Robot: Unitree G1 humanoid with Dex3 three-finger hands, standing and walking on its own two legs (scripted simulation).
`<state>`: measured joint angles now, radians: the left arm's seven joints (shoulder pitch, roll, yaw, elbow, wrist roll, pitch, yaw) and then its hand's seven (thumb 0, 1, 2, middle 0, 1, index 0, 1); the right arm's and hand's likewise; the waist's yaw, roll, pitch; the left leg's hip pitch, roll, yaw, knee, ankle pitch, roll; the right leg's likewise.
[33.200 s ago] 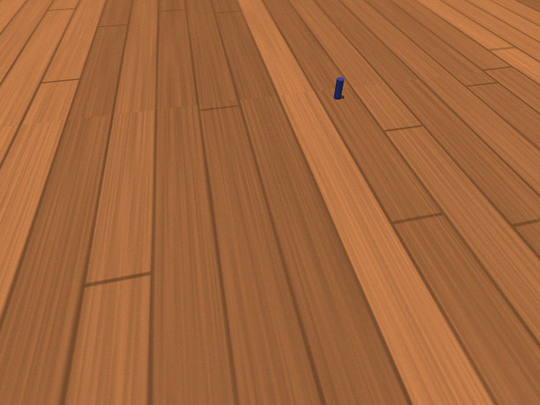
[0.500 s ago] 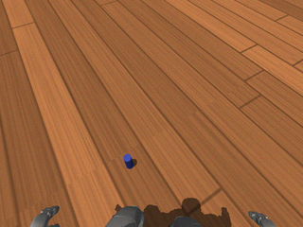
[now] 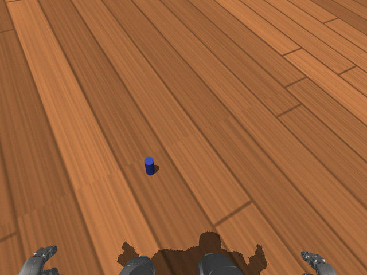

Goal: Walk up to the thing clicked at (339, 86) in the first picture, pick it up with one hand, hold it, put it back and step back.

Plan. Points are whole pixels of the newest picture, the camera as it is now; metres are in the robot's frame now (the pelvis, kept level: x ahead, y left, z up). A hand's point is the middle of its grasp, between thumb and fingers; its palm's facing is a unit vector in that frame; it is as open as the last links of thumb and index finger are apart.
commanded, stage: step back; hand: left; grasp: from the side
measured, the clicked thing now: (149, 166) +0.64 +0.18 -0.69
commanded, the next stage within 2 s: none
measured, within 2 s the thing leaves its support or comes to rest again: neither
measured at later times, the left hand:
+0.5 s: hand out of the picture -0.02 +0.24 -0.16, palm faces +0.05 -0.93 -0.37, open 7.4 cm
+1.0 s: hand out of the picture -0.31 +0.18 -0.14, palm faces +0.00 -0.91 -0.42, open 7.4 cm
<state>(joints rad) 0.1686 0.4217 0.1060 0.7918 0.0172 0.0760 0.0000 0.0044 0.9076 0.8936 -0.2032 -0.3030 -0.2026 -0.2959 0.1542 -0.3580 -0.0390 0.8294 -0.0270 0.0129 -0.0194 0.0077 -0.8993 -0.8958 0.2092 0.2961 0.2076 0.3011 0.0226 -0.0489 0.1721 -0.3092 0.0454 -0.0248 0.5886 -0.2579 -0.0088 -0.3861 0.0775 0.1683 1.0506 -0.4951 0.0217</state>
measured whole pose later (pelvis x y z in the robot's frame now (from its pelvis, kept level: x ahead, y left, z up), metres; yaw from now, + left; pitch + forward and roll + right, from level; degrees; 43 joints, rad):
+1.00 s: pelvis -0.34 -0.10 +0.00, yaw -2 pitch -3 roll +3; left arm 0.28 0.37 0.07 0.88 0.05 0.08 -0.02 0.00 0.91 0.89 -0.21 -0.30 -0.21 -0.30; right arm 0.16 -0.41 -0.06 0.85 -0.01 0.08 -0.02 0.01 -0.90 -0.90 0.21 0.30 0.20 0.30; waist 0.06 0.00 0.10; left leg -0.56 -0.08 -0.12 1.04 -0.43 -0.02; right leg -0.27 -0.04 0.05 0.68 -0.37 -0.02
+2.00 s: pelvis -0.34 -0.09 -0.01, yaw +6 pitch -2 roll +1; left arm 0.15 0.40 0.05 0.97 0.00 -0.01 0.03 0.00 0.90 0.89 -0.21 -0.30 -0.20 -0.30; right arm 0.15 -0.37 -0.05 1.01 -0.03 0.03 0.01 0.01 -0.91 -0.90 0.20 0.30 0.20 0.30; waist 0.02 -0.01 0.12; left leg -0.33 0.02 0.02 0.69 -0.33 -0.02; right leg -0.37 -0.08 0.00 0.75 -0.38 0.01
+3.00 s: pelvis -0.33 -0.10 +0.02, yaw +6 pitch -3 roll +0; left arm 0.10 0.36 -0.01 1.13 0.00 -0.02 -0.01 0.00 0.91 0.89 -0.20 -0.30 -0.20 -0.30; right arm 0.13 -0.35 -0.02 1.16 -0.01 0.00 0.02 0.01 -0.90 -0.90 0.20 0.30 0.20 0.30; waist -0.01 0.00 0.06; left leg -0.13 0.05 0.02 0.34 -0.16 -0.04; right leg -0.15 -0.04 0.00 0.36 -0.16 0.03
